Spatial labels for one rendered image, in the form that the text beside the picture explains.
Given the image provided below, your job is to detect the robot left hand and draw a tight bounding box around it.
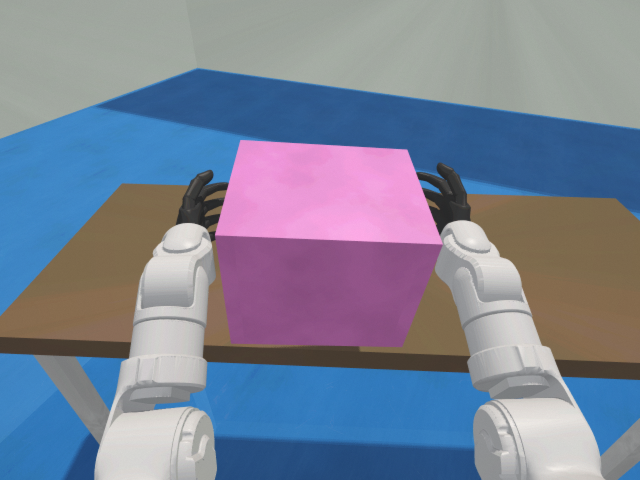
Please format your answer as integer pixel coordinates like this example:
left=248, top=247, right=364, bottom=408
left=176, top=170, right=229, bottom=242

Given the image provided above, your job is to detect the carton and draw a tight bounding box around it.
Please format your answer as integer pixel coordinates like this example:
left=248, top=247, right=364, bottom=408
left=215, top=140, right=443, bottom=347

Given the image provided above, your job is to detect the table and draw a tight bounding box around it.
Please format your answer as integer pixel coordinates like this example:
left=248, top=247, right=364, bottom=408
left=0, top=183, right=640, bottom=480

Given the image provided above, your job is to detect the right robot forearm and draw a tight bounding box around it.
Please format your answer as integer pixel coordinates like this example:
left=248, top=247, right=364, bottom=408
left=435, top=220, right=601, bottom=471

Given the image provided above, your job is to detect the robot left upper arm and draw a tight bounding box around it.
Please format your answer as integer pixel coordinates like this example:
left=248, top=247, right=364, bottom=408
left=96, top=406, right=217, bottom=480

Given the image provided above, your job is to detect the robot right upper arm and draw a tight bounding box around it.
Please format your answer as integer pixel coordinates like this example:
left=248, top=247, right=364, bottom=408
left=473, top=397, right=605, bottom=480

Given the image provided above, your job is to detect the robot right hand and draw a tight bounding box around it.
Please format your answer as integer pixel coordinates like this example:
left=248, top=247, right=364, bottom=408
left=416, top=163, right=471, bottom=235

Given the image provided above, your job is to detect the left robot forearm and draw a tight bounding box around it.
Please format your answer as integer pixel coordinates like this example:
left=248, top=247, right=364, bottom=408
left=94, top=223, right=216, bottom=480

